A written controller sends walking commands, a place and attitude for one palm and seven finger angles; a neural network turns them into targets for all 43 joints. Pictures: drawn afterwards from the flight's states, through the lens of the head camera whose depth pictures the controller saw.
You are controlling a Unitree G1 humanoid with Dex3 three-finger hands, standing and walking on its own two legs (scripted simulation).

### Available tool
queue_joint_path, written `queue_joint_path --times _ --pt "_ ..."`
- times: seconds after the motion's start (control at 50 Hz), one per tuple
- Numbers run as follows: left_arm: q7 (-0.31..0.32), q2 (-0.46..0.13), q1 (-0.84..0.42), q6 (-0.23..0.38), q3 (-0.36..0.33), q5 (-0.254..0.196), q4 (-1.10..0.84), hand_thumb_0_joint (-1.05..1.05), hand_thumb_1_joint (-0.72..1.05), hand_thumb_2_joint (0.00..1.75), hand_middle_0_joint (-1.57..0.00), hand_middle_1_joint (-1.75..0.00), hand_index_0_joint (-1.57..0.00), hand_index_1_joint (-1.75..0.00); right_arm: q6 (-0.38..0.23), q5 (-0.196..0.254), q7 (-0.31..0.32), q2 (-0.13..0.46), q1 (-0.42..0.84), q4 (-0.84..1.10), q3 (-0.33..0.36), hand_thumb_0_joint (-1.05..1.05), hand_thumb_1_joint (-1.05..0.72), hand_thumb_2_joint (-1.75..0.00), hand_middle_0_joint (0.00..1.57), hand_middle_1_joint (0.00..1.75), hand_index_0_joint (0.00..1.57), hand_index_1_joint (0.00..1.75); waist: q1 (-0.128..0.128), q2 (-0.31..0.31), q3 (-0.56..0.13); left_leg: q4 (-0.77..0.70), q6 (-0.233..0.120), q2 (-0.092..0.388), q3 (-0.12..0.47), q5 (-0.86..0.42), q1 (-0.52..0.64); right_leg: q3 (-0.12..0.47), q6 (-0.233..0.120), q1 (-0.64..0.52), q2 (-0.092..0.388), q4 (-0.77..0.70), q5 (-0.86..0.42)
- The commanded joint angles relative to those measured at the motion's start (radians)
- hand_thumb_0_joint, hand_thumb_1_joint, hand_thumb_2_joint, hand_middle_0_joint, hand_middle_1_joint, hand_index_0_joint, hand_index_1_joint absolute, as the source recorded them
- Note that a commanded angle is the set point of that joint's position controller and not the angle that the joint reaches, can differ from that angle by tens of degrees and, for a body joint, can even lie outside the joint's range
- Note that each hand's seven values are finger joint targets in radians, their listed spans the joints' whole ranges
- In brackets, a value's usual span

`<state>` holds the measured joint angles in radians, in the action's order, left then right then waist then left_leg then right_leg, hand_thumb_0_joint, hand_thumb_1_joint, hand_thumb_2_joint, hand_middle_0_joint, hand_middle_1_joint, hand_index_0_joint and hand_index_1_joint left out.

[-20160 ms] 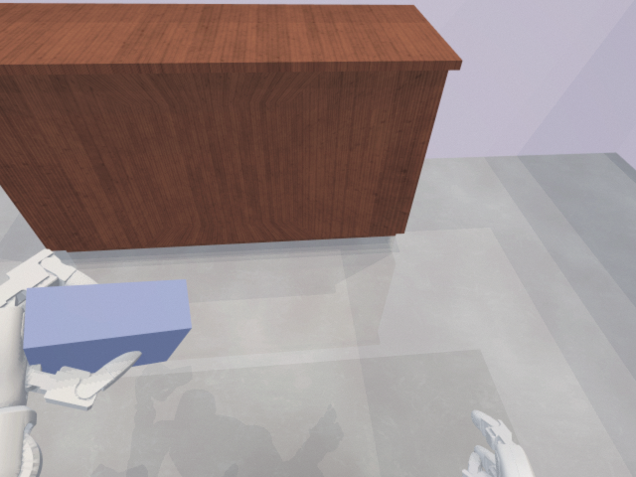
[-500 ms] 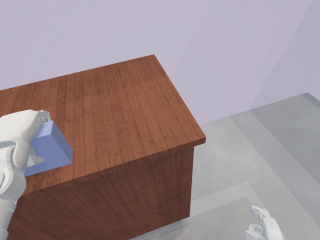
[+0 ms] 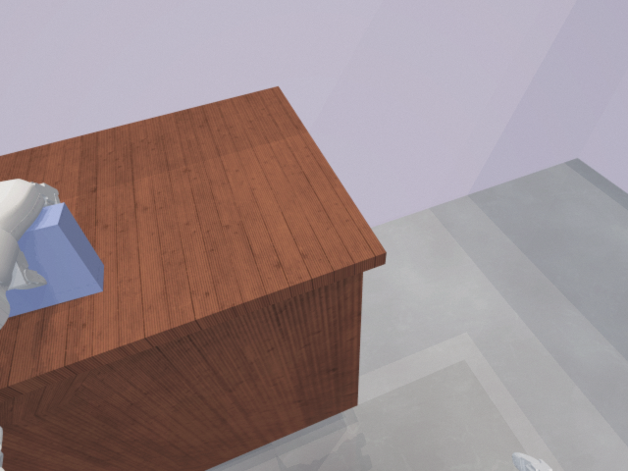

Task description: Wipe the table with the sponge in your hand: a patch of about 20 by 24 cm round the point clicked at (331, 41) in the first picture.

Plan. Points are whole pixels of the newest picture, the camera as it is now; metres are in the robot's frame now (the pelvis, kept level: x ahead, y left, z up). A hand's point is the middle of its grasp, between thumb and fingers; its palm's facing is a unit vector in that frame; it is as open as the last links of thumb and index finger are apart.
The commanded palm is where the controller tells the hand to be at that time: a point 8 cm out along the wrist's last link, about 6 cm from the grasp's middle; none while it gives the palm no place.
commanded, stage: wipe forward along the first lane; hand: left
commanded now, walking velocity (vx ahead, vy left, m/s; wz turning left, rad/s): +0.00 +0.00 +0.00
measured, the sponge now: (40, 272) +0.32 +0.39 +0.10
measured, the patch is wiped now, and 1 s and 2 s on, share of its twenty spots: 0.35 0.35 0.50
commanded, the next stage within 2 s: slide across to the middle lane in 0.56 s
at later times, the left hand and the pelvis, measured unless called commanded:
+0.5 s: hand (24, 214) +0.38 +0.42 +0.14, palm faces -0.14 +0.02 -0.99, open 9.3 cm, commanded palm +0.39 +0.41 +0.17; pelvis +0.01 +0.02 +0.00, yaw +0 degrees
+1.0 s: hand (45, 193) +0.42 +0.41 +0.14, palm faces -0.08 +0.05 -1.00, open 9.3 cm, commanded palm +0.41 +0.38 +0.19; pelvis +0.03 +0.05 +0.00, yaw +1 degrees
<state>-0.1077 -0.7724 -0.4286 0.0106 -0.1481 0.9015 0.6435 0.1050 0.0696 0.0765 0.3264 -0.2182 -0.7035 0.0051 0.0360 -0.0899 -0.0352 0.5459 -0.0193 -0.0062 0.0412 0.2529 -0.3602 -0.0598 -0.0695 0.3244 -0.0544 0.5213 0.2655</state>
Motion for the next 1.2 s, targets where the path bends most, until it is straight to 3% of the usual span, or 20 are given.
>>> queue_joint_path --times 0.0,0.08,0.12,0.26,0.3,0.36,0.4,0.48,0.6,0.62,0.68,0.72,0.76,0.88,0.9,1.02,1.06,1.12,1.14,1.18 --pt "0.042 -0.313 -0.218 0.012 -0.083 0.046 0.018 0.0 0.1 1.3 -1.2 -1.6 -1.2 -1.6 -0.025 0.001 0.003 0.135 0.033 0.12 0.049 0.0 -0.9 -0.9 0.2 0.3 0.2 0.3 -0.007 0.137 -0.16 -0.03 -0.055 -0.059 -0.039 -0.055 -0.046 0.114 0.034 -0.116 0.038 -0.106 -0.158" --pt "0.048 -0.334 -0.272 0.034 -0.085 0.05 0.066 0.0 0.1 1.3 -1.2 -1.6 -1.2 -1.6 -0.017 0.005 0.001 0.139 0.016 0.113 0.049 0.0 -0.9 -0.9 0.2 0.3 0.2 0.3 -0.016 0.14 -0.152 -0.027 -0.056 -0.057 -0.039 -0.039 -0.069 0.116 0.035 -0.104 0.038 -0.105 -0.148" --pt "0.048 -0.349 -0.296 0.044 -0.088 0.059 0.08 0.0 0.1 1.3 -1.2 -1.6 -1.2 -1.6 -0.014 0.007 0.0 0.14 0.01 0.116 0.048 0.0 -0.9 -0.9 0.2 0.3 0.2 0.3 -0.011 0.103 -0.157 -0.037 -0.057 -0.058 -0.035 -0.043 -0.069 0.112 0.027 -0.093 0.033 -0.105 -0.135" --pt "0.062 -0.268 -0.412 0.058 0.011 0.079 0.141 0.0 0.1 1.3 -1.2 -1.6 -1.2 -1.6 -0.01 0.011 0.0 0.138 -0.029 0.1 0.05 0.0 -0.9 -0.9 0.2 0.3 0.2 0.3 -0.047 0.107 -0.153 -0.045 -0.058 -0.055 -0.034 -0.01 -0.053 0.091 0.028 -0.031 0.024 -0.121 -0.08" --pt "0.069 -0.321 -0.435 0.06 -0.023 0.085 0.171 0.0 0.1 1.3 -1.2 -1.6 -1.2 -1.6 -0.008 0.012 0.003 0.145 -0.042 0.09 0.051 0.0 -0.9 -0.9 0.2 0.3 0.2 0.3 -0.047 0.132 -0.167 -0.046 -0.059 -0.052 -0.029 -0.003 -0.061 0.094 0.028 -0.037 0.023 -0.124 -0.071" --pt "0.072 -0.295 -0.485 0.065 0.008 0.086 0.192 0.0 0.1 1.3 -1.2 -1.6 -1.2 -1.6 -0.01 0.013 0.005 0.144 -0.061 0.087 0.05 0.0 -0.9 -0.9 0.2 0.3 0.2 0.3 -0.059 0.137 -0.18 -0.049 -0.058 -0.051 -0.027 -0.024 -0.052 0.087 0.028 -0.037 0.023 -0.12 -0.101" --pt "0.074 -0.341 -0.494 0.066 -0.019 0.097 0.213 0.0 0.1 1.3 -1.2 -1.6 -1.2 -1.6 -0.006 0.013 0.005 0.148 -0.068 0.082 0.05 0.0 -0.9 -0.9 0.2 0.3 0.2 0.3 -0.052 0.117 -0.197 -0.049 -0.056 -0.051 -0.025 -0.037 -0.053 0.087 0.025 -0.044 0.02 -0.118 -0.11" --pt "0.072 -0.264 -0.532 0.066 0.052 0.106 0.224 0.0 0.1 1.3 -1.2 -1.6 -1.2 -1.6 -0.004 0.013 0.0 0.144 -0.078 0.08 0.049 0.0 -0.9 -0.9 0.2 0.3 0.2 0.3 -0.068 0.084 -0.182 -0.056 -0.052 -0.044 -0.016 -0.051 -0.016 0.07 0.019 0.01 0.012 -0.119 -0.104" --pt "0.077 -0.264 -0.522 0.08 0.033 0.107 0.235 0.0 0.1 1.3 -1.2 -1.6 -1.2 -1.6 0.004 0.009 -0.003 0.144 -0.103 0.079 0.055 0.0 -0.9 -0.9 0.2 0.3 0.2 0.3 -0.057 0.102 -0.215 -0.056 -0.046 -0.038 -0.006 -0.117 0.013 0.057 0.012 0.008 0.006 -0.108 -0.15" --pt "0.075 -0.256 -0.553 0.087 0.042 0.105 0.208 0.0 0.1 1.3 -1.2 -1.6 -1.2 -1.6 0.003 0.007 -0.003 0.143 -0.099 0.081 0.053 0.0 -0.9 -0.9 0.2 0.3 0.2 0.3 -0.055 0.071 -0.233 -0.06 -0.043 -0.036 -0.001 -0.156 0.032 0.058 0.005 0.007 0.006 -0.104 -0.177" --pt "0.084 -0.174 -0.522 0.086 0.086 0.082 0.166 0.0 0.1 1.3 -1.2 -1.6 -1.2 -1.6 0.008 0.007 -0.012 0.133 -0.096 0.084 0.06 0.0 -0.9 -0.9 0.2 0.3 0.2 0.3 -0.057 0.082 -0.24 -0.055 -0.039 -0.03 0.006 -0.184 0.081 0.05 0.009 0.021 0.003 -0.102 -0.177" --pt "0.09 -0.19 -0.543 0.089 0.059 0.066 0.116 0.0 0.1 1.3 -1.2 -1.6 -1.2 -1.6 0.007 0.007 -0.012 0.13 -0.084 0.087 0.059 0.0 -0.9 -0.9 0.2 0.3 0.2 0.3 -0.046 0.074 -0.263 -0.071 -0.036 -0.026 0.019 -0.212 0.102 0.049 0.002 0.004 0.002 -0.104 -0.186" --pt "0.1 -0.124 -0.554 0.077 0.106 0.046 0.097 0.0 0.1 1.3 -1.2 -1.6 -1.2 -1.6 0.005 0.009 -0.015 0.123 -0.079 0.076 0.062 0.0 -0.9 -0.9 0.2 0.3 0.2 0.3 -0.061 0.075 -0.237 -0.074 -0.034 -0.024 0.023 -0.198 0.136 0.042 0.009 0.03 0.004 -0.109 -0.159" --pt "0.107 -0.096 -0.622 0.016 0.134 0.031 0.027 0.0 0.1 1.3 -1.2 -1.6 -1.2 -1.6 -0.003 0.007 -0.019 0.12 -0.048 0.056 0.055 0.0 -0.9 -0.9 0.2 0.3 0.2 0.3 -0.064 0.051 -0.245 -0.102 -0.011 -0.021 0.051 -0.251 0.206 0.031 0.003 0.015 0.004 -0.119 -0.168" --pt "0.102 -0.042 -0.652 0.002 0.186 0.03 -0.005 0.0 0.1 1.3 -1.2 -1.6 -1.2 -1.6 -0.005 0.008 -0.022 0.114 -0.032 0.063 0.051 0.0 -0.9 -0.9 0.2 0.3 0.2 0.3 -0.071 0.038 -0.237 -0.106 -0.007 -0.024 0.054 -0.261 0.22 0.029 0.003 0.019 0.005 -0.121 -0.169" --pt "0.094 -0.077 -0.65 -0.076 0.143 0.031 -0.133 0.0 0.1 1.3 -1.2 -1.6 -1.2 -1.6 -0.008 -0.001 -0.028 0.111 0.025 0.089 0.041 0.0 -0.9 -0.9 0.2 0.3 0.2 0.3 -0.036 0.0 -0.323 -0.116 0.008 -0.021 0.058 -0.42 0.286 0.028 -0.008 -0.073 0.011 -0.126 -0.244" --pt "0.095 -0.066 -0.634 -0.117 0.153 0.043 -0.147 0.0 0.1 1.3 -1.2 -1.6 -1.2 -1.6 0.002 -0.004 -0.038 0.109 0.032 0.09 0.038 0.0 -0.9 -0.9 0.2 0.3 0.2 0.3 -0.035 0.007 -0.312 -0.109 0.017 -0.018 0.057 -0.492 0.294 0.02 -0.004 -0.087 0.013 -0.119 -0.264" --pt "0.107 -0.128 -0.62 -0.165 0.088 0.049 -0.173 0.0 0.1 1.3 -1.2 -1.6 -1.2 -1.6 0.006 -0.009 -0.043 0.11 0.07 0.109 0.027 0.0 -0.9 -0.9 0.2 0.3 0.2 0.3 -0.004 0.009 -0.332 -0.124 0.02 -0.02 0.047 -0.522 0.272 0.022 -0.01 -0.14 0.014 -0.125 -0.293" --pt "0.109 -0.099 -0.617 -0.185 0.114 0.059 -0.157 0.0 0.1 1.3 -1.2 -1.6 -1.2 -1.6 0.008 -0.008 -0.046 0.107 0.069 0.102 0.026 0.0 -0.9 -0.9 0.2 0.3 0.2 0.3 -0.015 0.035 -0.331 -0.117 0.02 -0.019 0.04 -0.549 0.277 0.02 -0.005 -0.145 0.016 -0.115 -0.315" --pt "0.109 -0.092 -0.582 -0.222 0.112 0.065 -0.186 0.0 0.1 1.3 -1.2 -1.6 -1.2 -1.6 0.016 -0.011 -0.055 0.109 0.08 0.11 0.027 0.0 -0.9 -0.9 0.2 0.3 0.2 0.3 -0.003 0.029 -0.356 -0.114 0.021 -0.017 0.03 -0.587 0.288 0.022 -0.001 -0.169 0.018 -0.117 -0.348"
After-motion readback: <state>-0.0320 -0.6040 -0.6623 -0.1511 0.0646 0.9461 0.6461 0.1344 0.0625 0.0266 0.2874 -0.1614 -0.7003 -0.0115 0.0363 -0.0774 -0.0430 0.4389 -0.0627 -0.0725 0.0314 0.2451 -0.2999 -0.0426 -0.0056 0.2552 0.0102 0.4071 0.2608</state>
